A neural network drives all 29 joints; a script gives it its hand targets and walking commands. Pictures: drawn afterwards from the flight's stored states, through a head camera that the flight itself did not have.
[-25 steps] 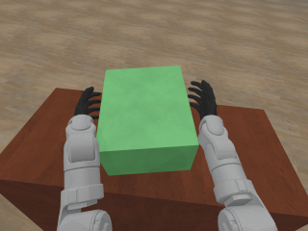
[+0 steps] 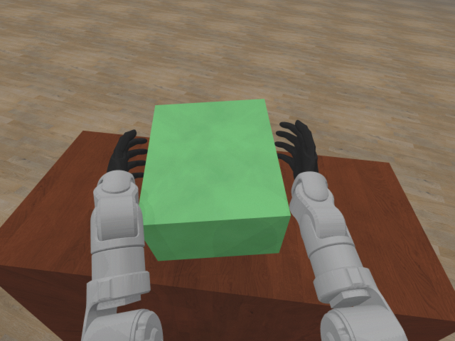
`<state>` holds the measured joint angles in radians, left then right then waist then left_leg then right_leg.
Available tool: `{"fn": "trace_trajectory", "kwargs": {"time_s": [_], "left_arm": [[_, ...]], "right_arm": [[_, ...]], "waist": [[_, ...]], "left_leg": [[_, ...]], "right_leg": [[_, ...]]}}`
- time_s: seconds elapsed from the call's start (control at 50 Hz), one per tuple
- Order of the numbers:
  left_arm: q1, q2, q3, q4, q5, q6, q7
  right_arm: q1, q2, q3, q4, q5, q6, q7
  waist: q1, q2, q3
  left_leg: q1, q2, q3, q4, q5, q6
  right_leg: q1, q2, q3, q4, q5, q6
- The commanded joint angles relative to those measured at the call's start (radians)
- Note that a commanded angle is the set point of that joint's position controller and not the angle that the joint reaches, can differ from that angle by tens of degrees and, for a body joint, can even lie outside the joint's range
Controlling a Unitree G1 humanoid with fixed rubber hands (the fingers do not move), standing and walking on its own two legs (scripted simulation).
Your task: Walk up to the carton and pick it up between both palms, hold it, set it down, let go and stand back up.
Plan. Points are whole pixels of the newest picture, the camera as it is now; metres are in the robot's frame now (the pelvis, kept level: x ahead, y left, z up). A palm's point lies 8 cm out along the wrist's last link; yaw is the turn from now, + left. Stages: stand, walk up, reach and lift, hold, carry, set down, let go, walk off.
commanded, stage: hold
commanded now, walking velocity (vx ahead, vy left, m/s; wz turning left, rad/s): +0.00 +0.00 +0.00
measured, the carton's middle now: (214, 175) +0.40 +0.01 +0.10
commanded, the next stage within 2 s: set down in 0.16 s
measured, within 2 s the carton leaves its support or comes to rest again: neither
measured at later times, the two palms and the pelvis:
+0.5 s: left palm (126, 187) +0.35 +0.16 +0.12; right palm (302, 173) +0.36 -0.15 +0.14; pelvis +0.01 +0.00 +0.00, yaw +0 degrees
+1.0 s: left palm (137, 206) +0.35 +0.15 +0.07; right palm (299, 179) +0.38 -0.16 +0.11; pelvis +0.03 -0.02 +0.00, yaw +1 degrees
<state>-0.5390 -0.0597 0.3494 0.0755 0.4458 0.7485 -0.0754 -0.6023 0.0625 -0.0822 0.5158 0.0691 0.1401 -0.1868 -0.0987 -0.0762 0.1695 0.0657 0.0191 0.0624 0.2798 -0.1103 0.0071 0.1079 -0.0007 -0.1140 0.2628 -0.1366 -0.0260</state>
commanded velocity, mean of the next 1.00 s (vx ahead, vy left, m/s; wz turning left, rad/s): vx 0.00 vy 0.00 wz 0.00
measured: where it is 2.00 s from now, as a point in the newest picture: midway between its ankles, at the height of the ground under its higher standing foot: outside the picture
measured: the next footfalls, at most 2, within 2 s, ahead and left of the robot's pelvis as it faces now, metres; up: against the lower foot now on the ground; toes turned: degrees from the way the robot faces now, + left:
none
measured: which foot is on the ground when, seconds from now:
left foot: down 0.00-1.00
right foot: down 0.00-1.00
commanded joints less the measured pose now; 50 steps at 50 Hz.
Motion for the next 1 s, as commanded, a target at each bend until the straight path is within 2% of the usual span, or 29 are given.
{"fn": "trace_trajectory", "kwargs": {"time_s": [0.0,0.02,0.04,0.08,0.1,0.14,0.16,0.2,0.26,0.3,0.34,0.38,0.42,0.48,0.52,0.56,0.6,0.62,0.64,0.7,0.72,0.74,0.78,0.8,0.84,0.9,0.92,0.94,0.98], "left_arm": [[-0.660,-0.400,-0.476,-0.220,-0.194,-0.118,-0.137],[-0.658,-0.404,-0.481,-0.243,-0.203,-0.123,-0.129],[-0.621,-0.406,-0.473,-0.213,-0.193,-0.115,-0.133],[-0.635,-0.378,-0.436,-0.143,-0.172,-0.114,-0.137],[-0.587,-0.363,-0.387,-0.112,-0.144,-0.106,-0.142],[-0.615,-0.379,-0.427,-0.149,-0.172,-0.100,-0.143],[-0.441,-0.446,-0.499,-0.138,-0.196,-0.121,-0.143],[-0.494,-0.451,-0.494,-0.173,-0.190,-0.147,-0.136],[-0.482,-0.404,-0.451,-0.146,-0.169,-0.163,-0.141],[-0.590,-0.424,-0.482,-0.190,-0.201,-0.195,-0.128],[-0.609,-0.484,-0.587,-0.263,-0.259,-0.259,-0.100],[-0.591,-0.483,-0.567,-0.220,-0.248,-0.294,-0.075],[-0.519,-0.440,-0.533,-0.110,-0.222,-0.309,-0.076],[-0.471,-0.509,-0.567,-0.132,-0.208,-0.345,-0.054],[-0.404,-0.460,-0.465,-0.035,-0.172,-0.357,-0.059],[-0.394,-0.452,-0.438,0.006,-0.154,-0.359,-0.078],[-0.391,-0.467,-0.471,-0.023,-0.153,-0.374,-0.072],[-0.385,-0.485,-0.483,-0.036,-0.158,-0.377,-0.075],[-0.398,-0.483,-0.486,-0.059,-0.176,-0.393,-0.074],[-0.360,-0.476,-0.518,-0.097,-0.173,-0.430,-0.058],[-0.396,-0.501,-0.560,-0.156,-0.189,-0.438,-0.049],[-0.382,-0.456,-0.523,-0.118,-0.180,-0.444,-0.050],[-0.357,-0.482,-0.574,-0.155,-0.193,-0.443,-0.039],[-0.407,-0.502,-0.615,-0.237,-0.234,-0.468,-0.031],[-0.359,-0.474,-0.584,-0.146,-0.228,-0.479,-0.030],[-0.367,-0.484,-0.572,-0.088,-0.212,-0.483,-0.031],[-0.375,-0.486,-0.574,-0.109,-0.208,-0.494,-0.030],[-0.411,-0.499,-0.571,-0.135,-0.210,-0.499,-0.017],[-0.423,-0.498,-0.526,-0.095,-0.196,-0.514,-0.013]], "right_arm": [[-0.658,0.413,0.371,-0.249,0.035,-0.068,0.135],[-0.652,0.422,0.401,-0.274,0.049,-0.070,0.138],[-0.660,0.417,0.394,-0.275,0.052,-0.075,0.134],[-0.659,0.386,0.332,-0.215,0.029,-0.066,0.137],[-0.624,0.386,0.335,-0.184,0.023,-0.056,0.140],[-0.643,0.386,0.341,-0.224,0.016,-0.062,0.143],[-0.598,0.376,0.344,-0.381,0.057,-0.075,0.127],[-0.562,0.388,0.370,-0.334,0.057,-0.075,0.124],[-0.518,0.359,0.343,-0.277,0.038,-0.065,0.132],[-0.521,0.329,0.299,-0.265,-0.005,-0.094,0.152],[-0.546,0.371,0.350,-0.364,-0.017,-0.148,0.165],[-0.550,0.368,0.352,-0.327,-0.044,-0.189,0.182],[-0.577,0.373,0.342,-0.327,-0.059,-0.216,0.187],[-0.536,0.348,0.333,-0.295,-0.072,-0.265,0.205],[-0.490,0.337,0.317,-0.205,-0.107,-0.277,0.205],[-0.464,0.318,0.267,-0.148,-0.126,-0.284,0.207],[-0.465,0.325,0.279,-0.146,-0.112,-0.309,0.208],[-0.454,0.339,0.278,-0.130,-0.109,-0.316,0.204],[-0.408,0.319,0.290,-0.097,-0.108,-0.317,0.201],[-0.406,0.350,0.345,-0.133,-0.079,-0.354,0.184],[-0.420,0.346,0.353,-0.154,-0.072,-0.362,0.184],[-0.395,0.351,0.349,-0.113,-0.073,-0.353,0.177],[-0.396,0.332,0.372,-0.154,-0.056,-0.362,0.169],[-0.404,0.360,0.418,-0.197,-0.041,-0.376,0.165],[-0.447,0.388,0.454,-0.257,-0.046,-0.375,0.156],[-0.423,0.351,0.398,-0.207,-0.068,-0.371,0.165],[-0.431,0.353,0.421,-0.220,-0.070,-0.371,0.173],[-0.395,0.339,0.389,-0.146,-0.074,-0.371,0.180],[-0.463,0.362,0.405,-0.166,-0.085,-0.371,0.184]], "waist": [[-0.001,0.107,-0.487],[0.018,0.099,-0.535],[0.009,0.093,-0.535],[-0.002,0.082,-0.432],[0.021,0.045,-0.386],[-0.003,0.061,-0.432],[0.007,0.073,-0.442],[0.001,0.117,-0.451],[0.013,0.067,-0.364],[0.006,0.129,-0.435],[0.003,0.141,-0.541],[0.016,0.139,-0.590],[0.052,0.090,-0.561],[0.049,0.140,-0.580],[0.080,0.057,-0.488],[0.058,0.029,-0.395],[0.068,0.077,-0.390],[0.040,0.070,-0.392],[0.039,0.038,-0.408],[0.065,0.092,-0.503],[0.050,0.118,-0.536],[0.058,0.086,-0.498],[0.040,0.123,-0.521],[0.034,0.111,-0.610],[0.071,0.049,-0.624],[0.046,0.064,-0.562],[0.070,0.063,-0.588],[0.054,0.098,-0.602],[0.092,0.043,-0.632]], "left_leg": [[0.115,-0.020,0.030,-0.012,0.173,-0.024],[0.131,-0.027,0.034,0.005,0.202,-0.016],[0.138,-0.022,0.034,0.008,0.205,-0.015],[0.080,-0.026,0.033,-0.020,0.090,-0.013],[0.061,-0.024,0.041,-0.038,0.068,-0.003],[0.073,-0.030,0.047,-0.036,0.085,-0.001],[0.034,-0.033,0.007,-0.014,0.081,0.009],[0.053,-0.043,0.014,0.012,0.140,-0.005],[0.033,-0.043,0.009,-0.017,0.046,0.021],[0.043,-0.020,-0.013,-0.025,0.042,-0.013],[0.065,-0.021,-0.010,0.007,0.095,-0.031],[0.121,-0.015,-0.015,0.033,0.145,-0.028],[0.052,-0.023,0.004,0.014,0.055,-0.005],[0.125,-0.004,-0.008,0.030,0.149,-0.038],[0.093,-0.010,0.011,0.010,0.130,-0.014],[0.043,-0.005,0.014,-0.020,0.053,0.001],[0.015,-0.009,0.007,-0.020,0.084,-0.013],[0.053,-0.015,0.015,-0.003,0.148,-0.012],[0.061,-0.012,0.013,0.002,0.173,-0.015],[0.100,-0.028,0.021,0.055,0.304,-0.025],[0.117,-0.023,0.004,0.065,0.353,-0.042],[0.065,-0.030,0.006,0.061,0.319,-0.032],[0.081,-0.032,-0.002,0.069,0.348,-0.048],[0.086,-0.034,0.002,0.084,0.392,-0.049],[0.011,-0.043,-0.007,0.069,0.313,-0.021],[0.003,-0.036,-0.010,0.046,0.242,-0.014],[0.004,-0.031,-0.001,0.043,0.248,-0.014],[0.025,-0.023,-0.005,0.040,0.285,-0.029],[-0.016,-0.025,0.000,0.042,0.268,-0.013]], "right_leg": [[0.033,0.029,-0.023,-0.020,0.138,0.053],[0.054,0.029,-0.007,-0.011,0.187,0.059],[0.042,0.025,-0.012,-0.013,0.186,0.060],[0.027,0.028,-0.018,-0.024,0.083,0.053],[0.040,0.029,-0.018,-0.032,0.057,0.054],[0.064,0.024,-0.022,-0.025,0.097,0.062],[0.059,0.041,-0.004,-0.035,0.122,0.032],[0.040,0.034,0.003,-0.032,0.172,0.032],[-0.014,0.032,0.008,-0.044,0.095,0.038],[-0.035,0.036,0.003,-0.034,0.031,0.017],[-0.044,0.042,-0.009,-0.019,0.065,0.009],[-0.093,0.043,-0.011,-0.013,0.084,0.003],[-0.055,0.028,-0.002,-0.025,0.059,0.014],[-0.084,0.044,-0.014,-0.009,0.089,-0.002],[-0.068,0.042,-0.021,-0.031,0.071,0.010],[-0.043,0.035,-0.020,-0.039,0.020,0.013],[-0.051,0.029,-0.021,-0.027,0.046,0.005],[-0.050,0.032,-0.024,-0.024,0.104,0.017],[-0.027,0.039,-0.028,-0.022,0.132,0.016],[0.004,0.022,-0.008,-0.004,0.309,0.028],[-0.004,0.029,-0.011,0.012,0.354,0.028],[0.029,0.016,0.003,0.008,0.387,0.031],[0.046,0.022,0.002,0.016,0.426,0.029],[0.064,0.027,-0.005,0.035,0.485,0.029],[0.112,-0.009,0.029,0.041,0.564,0.058],[0.066,0.004,0.024,0.031,0.441,0.051],[0.076,0.005,0.021,0.038,0.450,0.050],[0.054,0.014,0.006,0.034,0.428,0.045],[0.082,0.002,0.025,0.044,0.477,0.049]]}}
